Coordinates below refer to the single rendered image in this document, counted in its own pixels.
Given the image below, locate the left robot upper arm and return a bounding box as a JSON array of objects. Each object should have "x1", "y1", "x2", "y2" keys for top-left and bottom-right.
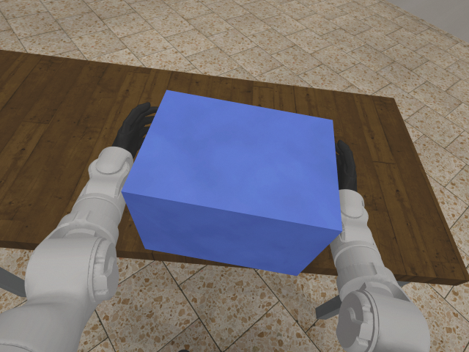
[{"x1": 0, "y1": 237, "x2": 119, "y2": 352}]

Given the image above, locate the robot right hand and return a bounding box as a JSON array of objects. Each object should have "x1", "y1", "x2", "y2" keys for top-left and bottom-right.
[{"x1": 335, "y1": 140, "x2": 357, "y2": 192}]

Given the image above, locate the right robot upper arm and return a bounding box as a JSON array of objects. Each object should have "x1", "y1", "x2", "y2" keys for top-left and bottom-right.
[{"x1": 336, "y1": 290, "x2": 429, "y2": 352}]

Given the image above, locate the carton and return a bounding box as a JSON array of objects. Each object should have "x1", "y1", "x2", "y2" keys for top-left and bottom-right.
[{"x1": 121, "y1": 90, "x2": 342, "y2": 276}]

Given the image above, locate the robot left forearm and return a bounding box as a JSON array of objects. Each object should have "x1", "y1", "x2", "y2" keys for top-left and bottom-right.
[{"x1": 24, "y1": 147, "x2": 133, "y2": 300}]

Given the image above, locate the robot left hand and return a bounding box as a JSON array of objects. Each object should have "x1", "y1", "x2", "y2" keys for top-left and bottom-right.
[{"x1": 112, "y1": 102, "x2": 159, "y2": 159}]

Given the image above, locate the table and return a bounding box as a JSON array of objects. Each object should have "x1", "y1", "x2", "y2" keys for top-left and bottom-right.
[{"x1": 0, "y1": 50, "x2": 469, "y2": 320}]

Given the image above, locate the robot right forearm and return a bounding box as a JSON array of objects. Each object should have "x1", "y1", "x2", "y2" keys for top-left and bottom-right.
[{"x1": 330, "y1": 189, "x2": 430, "y2": 349}]

